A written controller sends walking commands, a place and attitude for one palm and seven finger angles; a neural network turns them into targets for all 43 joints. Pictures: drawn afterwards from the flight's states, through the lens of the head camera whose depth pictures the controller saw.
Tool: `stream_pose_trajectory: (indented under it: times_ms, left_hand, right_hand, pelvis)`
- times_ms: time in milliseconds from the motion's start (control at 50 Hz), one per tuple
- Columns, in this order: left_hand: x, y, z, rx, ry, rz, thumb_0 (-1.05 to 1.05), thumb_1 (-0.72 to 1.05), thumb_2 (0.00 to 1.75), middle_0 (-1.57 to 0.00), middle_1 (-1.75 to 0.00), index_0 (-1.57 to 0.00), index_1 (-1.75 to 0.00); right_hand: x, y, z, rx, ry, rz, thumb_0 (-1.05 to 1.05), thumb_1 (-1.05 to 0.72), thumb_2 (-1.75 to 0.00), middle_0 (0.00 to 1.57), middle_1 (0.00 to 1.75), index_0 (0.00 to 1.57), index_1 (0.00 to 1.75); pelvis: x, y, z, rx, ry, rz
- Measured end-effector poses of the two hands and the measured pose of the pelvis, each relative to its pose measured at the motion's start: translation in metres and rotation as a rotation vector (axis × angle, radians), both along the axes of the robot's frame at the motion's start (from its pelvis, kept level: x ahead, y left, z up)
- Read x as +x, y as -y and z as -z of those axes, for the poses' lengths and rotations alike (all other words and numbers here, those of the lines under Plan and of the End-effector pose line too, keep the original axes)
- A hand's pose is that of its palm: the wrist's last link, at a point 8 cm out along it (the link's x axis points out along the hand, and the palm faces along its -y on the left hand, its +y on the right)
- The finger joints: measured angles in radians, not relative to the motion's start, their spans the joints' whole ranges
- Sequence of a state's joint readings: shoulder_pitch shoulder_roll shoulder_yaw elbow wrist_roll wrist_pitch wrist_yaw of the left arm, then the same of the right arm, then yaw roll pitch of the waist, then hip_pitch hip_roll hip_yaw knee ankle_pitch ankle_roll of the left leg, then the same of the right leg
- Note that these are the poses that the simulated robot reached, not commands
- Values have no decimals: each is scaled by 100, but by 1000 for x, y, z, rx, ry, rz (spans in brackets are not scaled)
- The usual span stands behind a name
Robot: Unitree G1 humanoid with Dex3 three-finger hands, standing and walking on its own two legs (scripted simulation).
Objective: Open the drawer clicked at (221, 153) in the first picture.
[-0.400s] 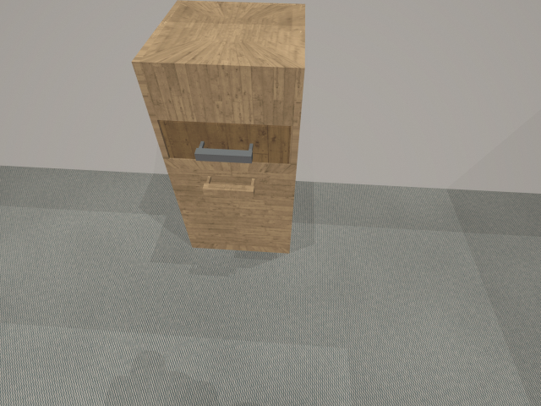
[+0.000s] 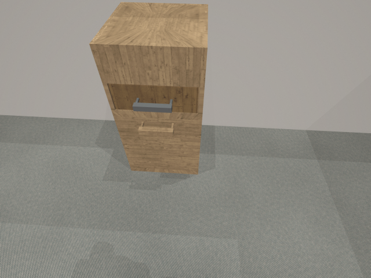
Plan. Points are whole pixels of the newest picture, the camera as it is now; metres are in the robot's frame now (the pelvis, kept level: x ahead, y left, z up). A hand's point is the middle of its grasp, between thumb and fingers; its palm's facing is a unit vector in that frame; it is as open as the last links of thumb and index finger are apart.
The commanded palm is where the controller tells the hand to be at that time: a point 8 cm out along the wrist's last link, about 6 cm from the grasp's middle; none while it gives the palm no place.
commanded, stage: look at it before walking up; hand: left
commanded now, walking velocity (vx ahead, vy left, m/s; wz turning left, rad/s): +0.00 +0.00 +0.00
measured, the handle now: (153, 104) +0.81 +0.20 -0.17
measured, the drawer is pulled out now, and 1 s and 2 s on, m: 0.00 0.00 0.00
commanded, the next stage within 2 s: take the last steps up to it in 0.44 s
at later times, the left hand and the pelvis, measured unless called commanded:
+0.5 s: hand out of the picture -0.02 +0.15 -0.17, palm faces +0.08 -0.98 -0.18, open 7.4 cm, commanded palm none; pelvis +0.00 -0.01 +0.00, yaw +0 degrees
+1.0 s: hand out of the picture +0.07 +0.16 -0.18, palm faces +0.06 -0.98 -0.19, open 7.4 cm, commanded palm none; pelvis +0.07 -0.01 -0.01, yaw +0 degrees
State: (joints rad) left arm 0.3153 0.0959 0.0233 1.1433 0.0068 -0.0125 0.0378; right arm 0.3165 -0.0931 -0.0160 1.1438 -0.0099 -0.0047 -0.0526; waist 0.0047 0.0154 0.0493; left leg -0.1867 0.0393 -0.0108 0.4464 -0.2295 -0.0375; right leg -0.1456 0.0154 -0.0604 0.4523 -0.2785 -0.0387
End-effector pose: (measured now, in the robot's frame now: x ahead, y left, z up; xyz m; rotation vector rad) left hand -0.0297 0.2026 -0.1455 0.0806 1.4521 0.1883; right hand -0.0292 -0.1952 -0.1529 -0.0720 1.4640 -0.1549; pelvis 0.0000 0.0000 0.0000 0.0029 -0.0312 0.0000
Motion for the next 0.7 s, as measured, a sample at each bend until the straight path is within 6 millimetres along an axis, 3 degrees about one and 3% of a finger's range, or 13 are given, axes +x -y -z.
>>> stream_pose_trajectory:
  times_ms: [700]
  left_hand:
    - [1,10,3,-4,-5,-20,1,91,90,-20,-30,-20,-30]
  right_hand:
    - [-1,11,3,2,-26,-1,0,-91,-90,20,29,20,30]
  pelvis:
    - [9,9,3,-4,-3,-8]
